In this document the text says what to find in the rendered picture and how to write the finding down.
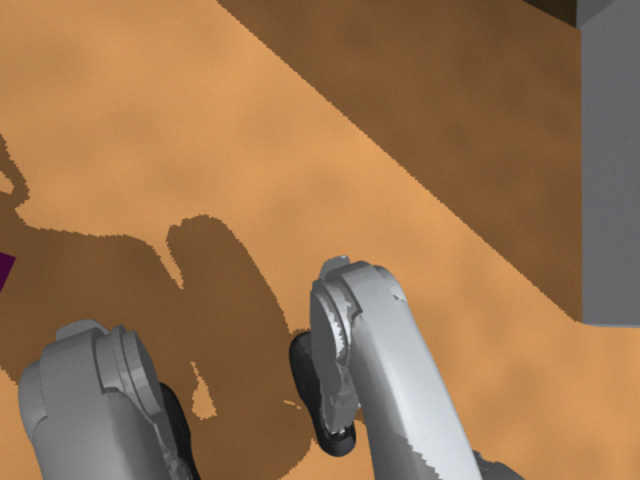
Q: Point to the right robot hand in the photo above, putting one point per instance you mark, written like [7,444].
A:
[495,471]

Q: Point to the left robot foot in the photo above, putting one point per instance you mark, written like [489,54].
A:
[181,431]

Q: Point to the right robot foot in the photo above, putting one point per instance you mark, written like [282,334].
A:
[308,387]

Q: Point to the small box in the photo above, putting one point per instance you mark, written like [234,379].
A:
[6,263]

